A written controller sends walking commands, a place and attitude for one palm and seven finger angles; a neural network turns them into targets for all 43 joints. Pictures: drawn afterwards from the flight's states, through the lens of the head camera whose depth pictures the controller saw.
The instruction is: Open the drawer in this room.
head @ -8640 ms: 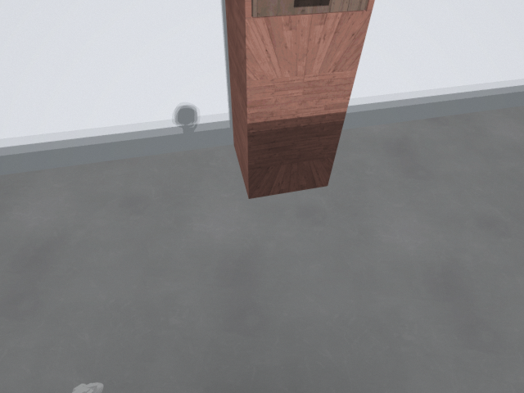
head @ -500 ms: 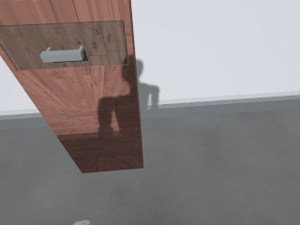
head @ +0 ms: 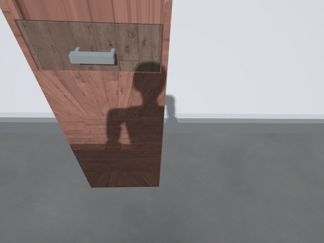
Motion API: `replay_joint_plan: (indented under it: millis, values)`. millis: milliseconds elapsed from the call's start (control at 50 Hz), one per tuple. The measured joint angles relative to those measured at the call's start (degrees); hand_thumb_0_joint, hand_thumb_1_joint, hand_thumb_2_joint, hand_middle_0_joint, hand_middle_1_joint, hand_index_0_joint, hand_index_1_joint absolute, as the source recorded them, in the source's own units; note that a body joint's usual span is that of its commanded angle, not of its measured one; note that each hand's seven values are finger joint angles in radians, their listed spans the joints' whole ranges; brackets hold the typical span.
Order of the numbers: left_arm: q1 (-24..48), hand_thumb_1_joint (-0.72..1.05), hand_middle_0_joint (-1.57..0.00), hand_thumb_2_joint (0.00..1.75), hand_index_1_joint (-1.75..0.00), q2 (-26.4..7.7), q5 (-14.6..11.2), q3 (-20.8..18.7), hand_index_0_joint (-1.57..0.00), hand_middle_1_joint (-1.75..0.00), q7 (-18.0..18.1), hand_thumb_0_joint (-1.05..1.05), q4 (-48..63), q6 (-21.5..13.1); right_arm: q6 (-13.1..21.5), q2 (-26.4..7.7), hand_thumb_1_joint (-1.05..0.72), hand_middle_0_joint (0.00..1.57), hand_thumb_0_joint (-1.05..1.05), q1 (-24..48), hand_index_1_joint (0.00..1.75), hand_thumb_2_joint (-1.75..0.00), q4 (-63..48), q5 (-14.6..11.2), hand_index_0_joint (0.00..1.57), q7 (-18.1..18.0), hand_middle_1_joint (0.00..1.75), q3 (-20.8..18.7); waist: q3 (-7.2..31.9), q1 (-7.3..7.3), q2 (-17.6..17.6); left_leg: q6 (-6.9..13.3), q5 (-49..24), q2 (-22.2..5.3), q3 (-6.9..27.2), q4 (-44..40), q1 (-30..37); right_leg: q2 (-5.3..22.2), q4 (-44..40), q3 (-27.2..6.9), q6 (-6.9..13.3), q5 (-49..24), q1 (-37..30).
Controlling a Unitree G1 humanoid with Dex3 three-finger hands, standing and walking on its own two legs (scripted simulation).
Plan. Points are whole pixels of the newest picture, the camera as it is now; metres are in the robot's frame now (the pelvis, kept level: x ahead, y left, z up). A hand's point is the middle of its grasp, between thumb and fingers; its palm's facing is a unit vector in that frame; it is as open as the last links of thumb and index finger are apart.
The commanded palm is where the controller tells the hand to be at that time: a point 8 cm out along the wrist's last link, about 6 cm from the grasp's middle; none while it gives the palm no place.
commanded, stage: come to a stop and stand still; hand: left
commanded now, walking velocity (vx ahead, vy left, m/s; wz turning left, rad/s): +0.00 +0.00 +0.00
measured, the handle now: (94, 54) +0.56 +0.24 +0.19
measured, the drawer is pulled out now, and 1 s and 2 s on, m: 0.00 0.00 0.00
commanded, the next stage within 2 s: look again from close up in 0.38 s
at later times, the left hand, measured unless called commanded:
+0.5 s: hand out of the picture +0.03 +0.21 -0.15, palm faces +0.00 -0.97 -0.24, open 7.4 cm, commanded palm none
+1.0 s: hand out of the picture -0.02 +0.15 -0.16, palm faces +0.02 -0.98 -0.18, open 7.3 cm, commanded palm none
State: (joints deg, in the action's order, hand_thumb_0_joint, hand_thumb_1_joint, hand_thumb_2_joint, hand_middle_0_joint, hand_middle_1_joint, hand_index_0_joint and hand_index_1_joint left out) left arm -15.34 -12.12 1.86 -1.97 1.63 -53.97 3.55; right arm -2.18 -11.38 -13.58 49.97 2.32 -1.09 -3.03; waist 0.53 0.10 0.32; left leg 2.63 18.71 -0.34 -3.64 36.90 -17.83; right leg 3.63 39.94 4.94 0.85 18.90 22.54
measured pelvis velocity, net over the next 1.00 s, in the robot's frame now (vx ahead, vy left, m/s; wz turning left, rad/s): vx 0.00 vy -0.01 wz -0.01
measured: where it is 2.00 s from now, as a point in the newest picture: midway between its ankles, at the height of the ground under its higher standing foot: outside the picture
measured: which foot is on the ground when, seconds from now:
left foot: down 0.00-1.00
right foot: down 0.00-1.00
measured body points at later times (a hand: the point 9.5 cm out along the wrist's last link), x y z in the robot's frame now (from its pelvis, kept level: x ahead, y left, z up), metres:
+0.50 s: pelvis +0.00 +0.02 +0.01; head +0.00 +0.01 +0.46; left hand +0.03 +0.26 -0.13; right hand +0.02 -0.22 -0.14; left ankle +0.01 +0.09 -0.73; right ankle +0.02 -0.11 -0.73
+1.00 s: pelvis +0.00 -0.01 +0.02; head -0.01 -0.02 +0.47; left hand -0.02 +0.20 -0.14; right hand -0.02 -0.21 -0.15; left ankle +0.01 +0.09 -0.73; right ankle +0.02 -0.11 -0.73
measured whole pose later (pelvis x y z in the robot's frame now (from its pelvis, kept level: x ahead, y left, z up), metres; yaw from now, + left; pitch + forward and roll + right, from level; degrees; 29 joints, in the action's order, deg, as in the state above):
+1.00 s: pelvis +0.00 -0.01 +0.02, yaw -1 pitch -2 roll +0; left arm -19.6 -6.3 1.0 1.0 2.5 -63.5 -0.8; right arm 0.0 -7.2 -18.1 65.0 0.5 -1.2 -0.6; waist 0.2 0.2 -0.9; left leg 2.0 10.9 0.9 -4.7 22.4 -10.0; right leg 1.1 23.8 4.4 1.1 10.4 11.9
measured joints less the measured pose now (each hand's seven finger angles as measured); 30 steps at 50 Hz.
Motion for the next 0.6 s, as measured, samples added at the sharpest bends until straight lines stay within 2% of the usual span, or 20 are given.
replay_joint_plan:
  millis: [40,80,160,240,420,600]
  values:
    - [-2.16,0.91,-0.2,0.9,-0.3,-0.25,0.15,0.04,-0.2,-0.3,-0.32,0.01,0.41,-0.19,0.13,-0.38,-0.91,0.2,0.0,-0.37,0.3,-0.9,-1.14,-0.01,0.2,-0.16,0.29,0.12,1.46,-0.28,-0.34,0.58,-0.13,0.5,-0.69,-0.94,0.45,-0.85,0.29,-0.48,0.15,0.41,-1.14]
    - [-3.84,0.91,-0.2,0.9,-0.3,-0.69,0.17,0.12,-0.2,-0.3,-0.5,0.01,0.73,-0.95,0.56,-0.38,-0.91,0.2,0.0,-0.65,0.3,-0.9,-1.72,-0.32,0.2,-0.19,0.3,0.4,2.2,-0.79,0.19,0.94,-0.19,1.54,-1.55,-1.35,0.63,-1.23,-4.47,-0.99,0.22,-2.17,-4.05]
    - [-4.6,0.91,-0.19,0.9,-0.3,0.04,-0.01,0.9,-0.2,-0.3,-0.55,0.01,-0.39,-1.92,1.53,-0.7,-0.91,0.2,0.0,-0.25,0.3,-0.9,-0.79,-0.96,0.2,-0.09,0.3,0.86,1.56,-1.42,-1.58,1.57,-1.21,1.92,-1.77,-3.38,1.97,-1.13,-7.08,-1.31,-1.51,-3.65,-5.65]
    - [-4.52,0.91,-0.19,0.9,-0.3,-0.02,-0.21,1.34,-0.2,-0.3,-0.48,0.01,-0.79,-2.15,1.99,0.01,-0.91,0.2,0.0,-0.48,0.3,-0.9,0.77,-1.16,0.2,0.23,0.3,1.68,0.85,-1.59,-1.5,1.91,-2.86,2.63,-2.07,-6.35,3.45,-0.61,-8.98,-1.62,-1.94,-4.69,-6.61]
    - [-2.46,0.91,-0.19,0.9,-0.3,0.68,-0.34,1.89,-0.2,-0.3,-0.1,0.01,-2.6,-2.83,2.05,0.29,-0.9,0.2,0.0,-2.16,0.3,-0.9,6.16,-1.35,0.2,0.39,0.3,1.86,-0.11,-0.7,-1.2,2.03,-5.91,3.47,-2.06,-11.58,5.61,-0.08,-12.68,-1.66,-2.2,-6.92,-8.12]
    - [-1.28,0.91,-0.19,0.9,-0.3,2.7,-0.6,2.56,-0.2,-0.3,0.35,0.01,-5.27,-3.49,2.18,0.67,-0.91,0.2,0.0,-4.17,0.3,-0.9,11.26,-1.54,0.2,0.13,0.3,1.89,-0.35,0.3,-0.79,1.3,-7.19,3.12,-1.81,-14.17,7.32,-0.58,-14.78,-1.41,-1.7,-7.79,-9.61]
